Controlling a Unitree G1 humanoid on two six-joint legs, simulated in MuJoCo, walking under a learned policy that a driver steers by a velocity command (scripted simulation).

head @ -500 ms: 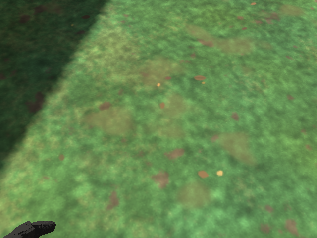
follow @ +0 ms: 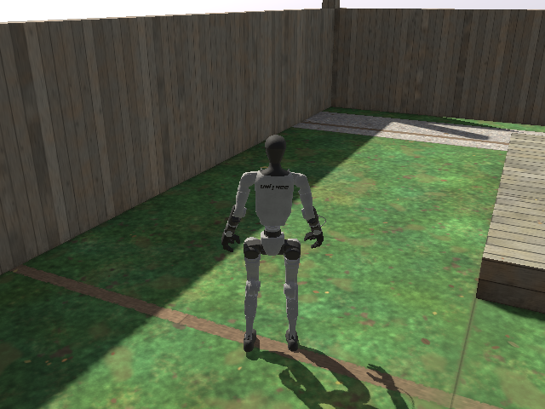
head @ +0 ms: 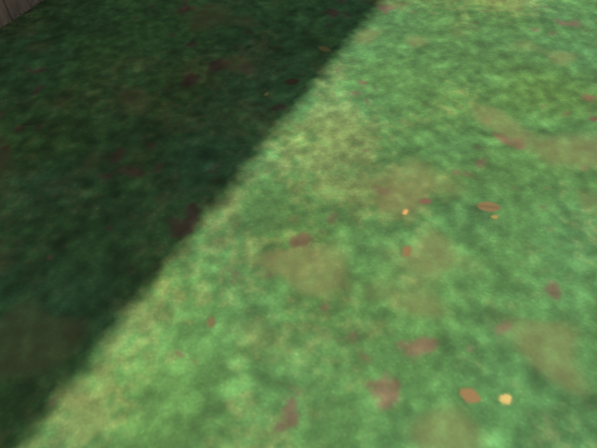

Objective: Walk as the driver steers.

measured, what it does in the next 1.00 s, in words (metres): walks ahead, turning right: left foot, then right foot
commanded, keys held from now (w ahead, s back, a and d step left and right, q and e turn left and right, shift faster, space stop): w+shift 0.04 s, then w+e+shift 0.64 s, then w+shift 0.18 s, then w+q+shift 0.14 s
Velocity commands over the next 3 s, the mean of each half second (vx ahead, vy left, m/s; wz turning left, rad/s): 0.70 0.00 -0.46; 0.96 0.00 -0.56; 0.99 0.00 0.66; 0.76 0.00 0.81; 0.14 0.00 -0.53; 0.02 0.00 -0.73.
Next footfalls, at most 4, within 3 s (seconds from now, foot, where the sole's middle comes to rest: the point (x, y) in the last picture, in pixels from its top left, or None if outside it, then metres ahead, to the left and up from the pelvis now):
0.08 left None -0.01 0.13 -0.78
0.50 right None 0.36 -0.15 -0.78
0.98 left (445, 317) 0.83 -0.29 -0.78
1.38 right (572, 243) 1.06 -0.67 -0.78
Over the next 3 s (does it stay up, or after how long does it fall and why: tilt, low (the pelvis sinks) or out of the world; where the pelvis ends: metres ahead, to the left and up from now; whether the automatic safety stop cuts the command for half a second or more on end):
stays up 1.71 -0.51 0.00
